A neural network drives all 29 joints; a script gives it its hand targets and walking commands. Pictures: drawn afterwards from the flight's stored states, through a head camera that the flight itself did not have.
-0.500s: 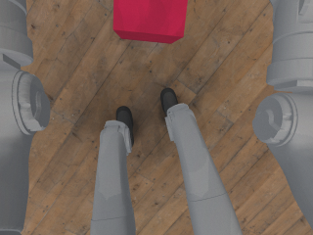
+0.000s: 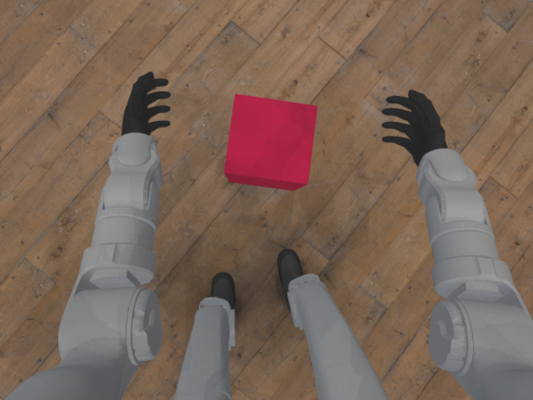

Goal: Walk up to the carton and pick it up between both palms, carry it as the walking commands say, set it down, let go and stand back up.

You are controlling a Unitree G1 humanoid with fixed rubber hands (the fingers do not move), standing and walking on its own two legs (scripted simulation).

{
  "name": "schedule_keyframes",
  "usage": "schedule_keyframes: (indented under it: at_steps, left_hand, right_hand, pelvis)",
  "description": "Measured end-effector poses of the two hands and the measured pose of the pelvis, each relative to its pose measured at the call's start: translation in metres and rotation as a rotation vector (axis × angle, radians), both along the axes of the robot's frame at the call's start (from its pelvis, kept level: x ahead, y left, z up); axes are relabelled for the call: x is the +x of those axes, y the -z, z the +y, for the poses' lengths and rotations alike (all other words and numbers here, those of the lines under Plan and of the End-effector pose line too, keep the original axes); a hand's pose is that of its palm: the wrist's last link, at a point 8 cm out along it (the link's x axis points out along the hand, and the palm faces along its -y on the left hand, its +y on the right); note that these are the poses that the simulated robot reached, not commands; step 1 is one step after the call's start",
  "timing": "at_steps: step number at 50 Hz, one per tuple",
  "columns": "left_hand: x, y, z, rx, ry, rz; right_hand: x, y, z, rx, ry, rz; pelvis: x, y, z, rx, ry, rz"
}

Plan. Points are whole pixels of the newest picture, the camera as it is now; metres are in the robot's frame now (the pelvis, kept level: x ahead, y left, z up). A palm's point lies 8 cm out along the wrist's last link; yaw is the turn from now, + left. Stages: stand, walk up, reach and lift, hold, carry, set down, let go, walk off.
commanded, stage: let go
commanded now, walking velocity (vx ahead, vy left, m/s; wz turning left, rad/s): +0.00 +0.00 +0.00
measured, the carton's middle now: (268, 148) +0.51 -0.09 -0.59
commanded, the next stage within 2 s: stand in 1.20 s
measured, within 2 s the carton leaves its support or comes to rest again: neither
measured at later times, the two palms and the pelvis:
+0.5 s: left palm (56, 287) +0.30 +0.21 -0.03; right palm (477, 281) +0.22 -0.24 -0.01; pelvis +0.04 +0.01 +0.05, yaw -2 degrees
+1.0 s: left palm (39, 371) +0.22 +0.22 -0.01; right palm (493, 306) +0.20 -0.25 -0.01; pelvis +0.05 +0.00 +0.06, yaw -3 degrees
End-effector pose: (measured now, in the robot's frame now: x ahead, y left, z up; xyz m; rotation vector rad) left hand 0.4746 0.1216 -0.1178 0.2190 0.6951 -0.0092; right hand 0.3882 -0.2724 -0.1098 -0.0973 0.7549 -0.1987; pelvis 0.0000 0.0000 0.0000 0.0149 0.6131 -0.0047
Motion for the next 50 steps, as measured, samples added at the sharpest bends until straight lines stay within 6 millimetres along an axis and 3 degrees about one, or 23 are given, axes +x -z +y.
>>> schedule_keyframes:
  at_steps: [6, 12, 23, 30, 35, 41, 50]
  left_hand:
    - [-0.025, -0.023, -0.002, -0.008, -0.002, 0.0]
    - [-0.058, -0.044, 0.018, 0.0, -0.013, -0.002]
    - [-0.159, -0.084, 0.077, -0.002, -0.031, 0.023]
    - [-0.215, -0.098, 0.102, 0.002, -0.025, 0.061]
    - [-0.241, -0.105, 0.108, -0.002, -0.008, 0.081]
    - [-0.261, -0.11, 0.113, 0.009, -0.027, 0.091]
    - [-0.254, -0.112, 0.099, -0.009, -0.052, 0.074]
  right_hand:
    - [-0.026, -0.027, -0.005, -0.004, -0.031, 0.003]
    - [-0.063, -0.05, 0.001, -0.003, -0.05, 0.009]
    - [-0.15, -0.092, 0.025, -0.026, -0.06, 0.027]
    - [-0.19, -0.101, 0.045, -0.006, -0.064, 0.044]
    - [-0.204, -0.102, 0.057, 0.014, -0.068, 0.036]
    - [-0.208, -0.1, 0.054, 0.013, -0.093, 0.046]
    - [-0.191, -0.103, 0.023, -0.055, -0.088, 0.074]
  pelvis:
    - [0.019, -0.015, -0.003, -0.001, 0.016, -0.072]
    - [0.034, -0.027, -0.005, -0.007, 0.031, -0.166]
    - [0.044, -0.05, 0.004, -0.026, 0.025, -0.398]
    - [0.042, -0.058, 0.016, -0.036, 0.031, -0.558]
    - [0.04, -0.06, 0.022, -0.04, 0.037, -0.644]
    - [0.041, -0.059, 0.019, -0.038, 0.047, -0.717]
    - [0.047, -0.058, 0.0, -0.033, 0.042, -0.746]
